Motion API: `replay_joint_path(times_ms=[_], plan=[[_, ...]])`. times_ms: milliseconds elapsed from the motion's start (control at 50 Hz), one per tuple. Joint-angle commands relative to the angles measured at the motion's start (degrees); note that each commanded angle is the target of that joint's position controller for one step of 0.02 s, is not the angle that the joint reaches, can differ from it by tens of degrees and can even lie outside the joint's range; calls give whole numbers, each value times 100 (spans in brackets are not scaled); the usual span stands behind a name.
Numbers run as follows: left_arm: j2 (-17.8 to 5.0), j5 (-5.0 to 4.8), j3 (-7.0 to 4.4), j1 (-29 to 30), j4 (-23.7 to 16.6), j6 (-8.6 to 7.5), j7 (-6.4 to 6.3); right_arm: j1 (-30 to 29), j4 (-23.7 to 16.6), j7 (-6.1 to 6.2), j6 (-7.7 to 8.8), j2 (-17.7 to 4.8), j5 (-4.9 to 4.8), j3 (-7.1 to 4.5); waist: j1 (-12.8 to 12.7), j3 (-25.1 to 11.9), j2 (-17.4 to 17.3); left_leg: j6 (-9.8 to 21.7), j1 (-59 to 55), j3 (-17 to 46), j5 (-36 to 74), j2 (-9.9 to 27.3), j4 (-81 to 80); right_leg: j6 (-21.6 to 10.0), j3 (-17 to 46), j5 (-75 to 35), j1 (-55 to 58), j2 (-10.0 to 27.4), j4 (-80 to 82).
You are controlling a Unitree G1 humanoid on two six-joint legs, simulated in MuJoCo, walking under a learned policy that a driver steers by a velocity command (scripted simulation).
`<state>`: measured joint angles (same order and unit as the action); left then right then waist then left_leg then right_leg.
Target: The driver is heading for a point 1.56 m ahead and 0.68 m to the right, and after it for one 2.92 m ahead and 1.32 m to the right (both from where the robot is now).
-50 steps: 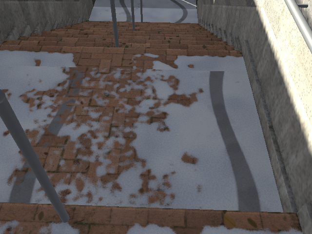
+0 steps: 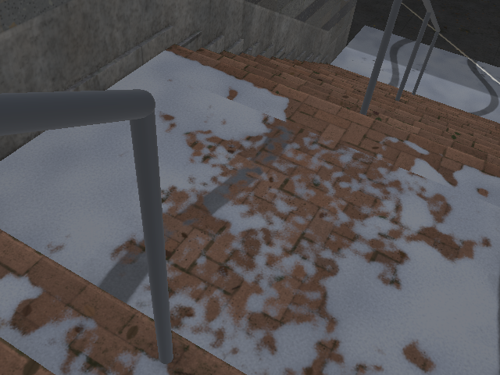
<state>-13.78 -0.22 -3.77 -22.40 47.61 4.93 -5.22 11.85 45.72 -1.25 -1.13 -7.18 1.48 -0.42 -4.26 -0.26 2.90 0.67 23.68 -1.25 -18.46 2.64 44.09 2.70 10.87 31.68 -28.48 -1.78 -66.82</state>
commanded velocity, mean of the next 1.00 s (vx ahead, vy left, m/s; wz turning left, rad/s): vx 0.38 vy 0.00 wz -0.49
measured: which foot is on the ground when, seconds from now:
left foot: down 0.00-0.50, up 0.52-1.00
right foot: up 0.00-0.50, down 0.52-1.00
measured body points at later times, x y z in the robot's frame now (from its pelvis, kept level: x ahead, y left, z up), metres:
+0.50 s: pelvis +0.06 -0.08 +0.00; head +0.02 -0.09 +0.45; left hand +0.24 +0.15 -0.09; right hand +0.02 -0.35 -0.14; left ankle +0.06 +0.11 -0.71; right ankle +0.03 -0.17 -0.70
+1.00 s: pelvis +0.25 -0.21 -0.08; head +0.24 -0.25 +0.37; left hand +0.37 +0.03 -0.19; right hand +0.34 -0.53 -0.14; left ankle +0.40 -0.20 -0.81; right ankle +0.03 -0.17 -0.71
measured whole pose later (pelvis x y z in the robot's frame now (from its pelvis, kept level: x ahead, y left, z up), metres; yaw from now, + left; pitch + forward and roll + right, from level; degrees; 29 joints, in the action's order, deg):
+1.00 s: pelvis +0.25 -0.21 -0.08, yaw -35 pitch +4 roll -1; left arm -11.3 -1.9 -2.5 -29.4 47.5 0.1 -4.9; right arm 0.6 36.2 -3.2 5.7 -12.8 1.0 -2.9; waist -4.1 -3.7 -5.3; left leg 1.9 27.4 3.0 22.6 -2.7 25.3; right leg -8.9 10.5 50.5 -10.3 -14.0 -61.2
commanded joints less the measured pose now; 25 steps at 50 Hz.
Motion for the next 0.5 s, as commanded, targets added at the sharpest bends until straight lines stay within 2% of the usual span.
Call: replay_joint_path(times_ms=[20, 40, 60, 80, 100, 140, 180, 220, 260, 280, 300, 320, 340, 360, 380, 400, 420, 440, 460, 480, 500], plan=[[-664, 87, -340, 275, -553, 62, -151, -118, -179, 151, 107, -825, 22, -264, 223, 489, -1780, 684, -647, 2446, -1710, 1604, -2972, -103, 262, -537, -2127, -206, -1303], [-628, 69, -378, 116, -523, 120, -84, 45, -53, 235, 82, -841, 10, -259, 165, 289, -1665, 594, -630, 2188, -1829, 1503, -2960, -134, 140, -885, -2047, -264, -1605], [-530, 18, -365, -78, -487, 117, -14, 286, 139, 285, 75, -985, -36, -301, 123, 90, -1491, 501, -616, 1911, -1835, 1444, -2982, -156, -78, -1146, -1925, -304, -1902], [-431, 5, -349, -112, -517, 84, 42, 346, 250, 331, 79, -1018, -91, -303, 61, 54, -1424, 399, -596, 1671, -1837, 1371, -3017, -186, -186, -1411, -1931, -299, -2019], [-439, -53, -357, -107, -504, 83, 88, 383, 297, 380, 109, -923, -116, -269, 54, 110, -1427, 311, -494, 1396, -1727, 1329, -3029, -177, -249, -1702, -1900, -301, -2036], [-392, -5, -311, 53, -645, 45, 183, 557, 481, 440, 193, -874, -129, -245, 46, 187, -1248, 330, -503, 1111, -1474, 1368, -3150, -158, -337, -2275, -1887, -222, -1931], [-318, 42, -266, 195, -781, -30, 266, 751, 613, 461, 292, -941, -102, -270, 61, 241, -1118, 323, -583, 872, -1328, 1438, -3154, -170, -376, -2662, -1923, -88, -1593], [-289, 41, -221, 340, -894, -85, 317, 1021, 696, 504, 362, -1149, -47, -345, 180, 227, -1079, 436, -850, 943, -1513, 1625, -3261, -129, -325, -2713, -2052, 26, -1302], [-298, 35, -208, 526, -1035, -153, 344, 1182, 716, 526, 388, -1352, -62, -429, 306, 340, -1017, 530, -1137, 956, -1621, 1811, -3280, -129, -266, -2696, -2248, 165, -794], [-315, 36, -194, 691, -1123, -174, 354, 1204, 700, 548, 395, -1483, -71, -481, 372, 345, -1001, 578, -1250, 947, -1709, 1927, -3288, -123, -367, -2703, -2294, 243, -516], [-326, 32, -192, 754, -1161, -187, 360, 1186, 673, 566, 394, -1495, -84, -497, 399, 372, -910, 619, -1180, 876, -1758, 1976, -3306, -105, -416, -2680, -2171, 332, -329], [-417, 61, -234, 685, -1064, -193, 368, 1179, 666, 528, 438, -1596, -13, -519, 360, 327, -831, 661, -857, 647, -1552, 2003, -3112, -38, -807, -2855, -1746, 324, -582], [-357, 36, -210, 698, -1084, -192, 376, 1096, 612, 507, 455, -1579, -6, -522, 366, 386, -948, 640, -682, 432, -1584, 2005, -3016, -17, -994, -2735, -1605, 406, -538], [-170, -36, -108, 1005, -1318, -191, 428, 1028, 580, 527, 406, -1596, -120, -544, 500, 574, -1229, 605, -914, 490, -1855, 2100, -3124, -95, -884, -2247, -1843, 625, 182], [-242, -38, -129, 881, -1228, -252, 416, 1090, 539, 474, 440, -1752, -57, -610, 487, 489, -962, 605, -528, 234, -1706, 2068, -2982, -60, -1397, -2197, -1184, 522, -26], [-215, -78, -117, 852, -1240, -281, 422, 916, 461, 445, 453, -1848, -51, -636, 421, 483, -1132, 512, -266, 23, -1715, 2009, -2896, -115, -1518, -1857, -693, 577, 204], [-165, -135, -74, 884, -1355, -293, 452, 798, 430, 442, 417, -1891, -226, -671, 455, 566, -1472, 427, -334, -10, -1926, 1974, -2972, -258, -1311, -1037, -576, 690, 1000], [-177, -162, -74, 797, -1343, -305, 466, 662, 402, 436, 394, -1915, -273, -688, 382, 500, -1505, 369, -149, -193, -1950, 1939, -2851, -349, -1553, -611, 40, 626, 1257], [-280, -128, -153, 114, -1043, -338, 456, 298, 274, 374, 419, -1947, -179, -694, 23, 285, -1274, 368, 600, -524, -1674, 1778, -2247, -348, -2081, -1273, 1287, 380, 895], [-314, -185, -183, -403, -884, -335, 487, 26, 257, 332, 339, -1739, -287, -647, -303, 341, -1164, 250, 557, -740, -1619, 1618, -1564, -608, -1973, -524, 1471, 306, 2187], [-693, -132, -353, -1285, -469, -403, 511, -64, 234, 318, 293, -1369, -221, -551, -592, 395, 109, 200, 694, -1041, -358, 1113, 595, -747, -2173, -670, 2019, -216, 3011]])
Keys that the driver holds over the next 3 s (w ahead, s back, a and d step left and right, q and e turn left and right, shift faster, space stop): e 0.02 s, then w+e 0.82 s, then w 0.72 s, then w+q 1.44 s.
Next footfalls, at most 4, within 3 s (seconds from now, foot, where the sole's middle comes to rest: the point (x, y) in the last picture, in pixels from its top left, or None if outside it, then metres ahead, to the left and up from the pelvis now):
0.52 right None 0.06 -0.18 -0.75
1.02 left None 0.40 -0.21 -0.91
1.54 right None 0.55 -0.64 -1.08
2.08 left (419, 327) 0.95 -0.62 -1.08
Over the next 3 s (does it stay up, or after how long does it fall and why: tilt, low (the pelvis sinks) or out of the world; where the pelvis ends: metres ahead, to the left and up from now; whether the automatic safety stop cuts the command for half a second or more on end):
stays up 1.28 -0.69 -0.32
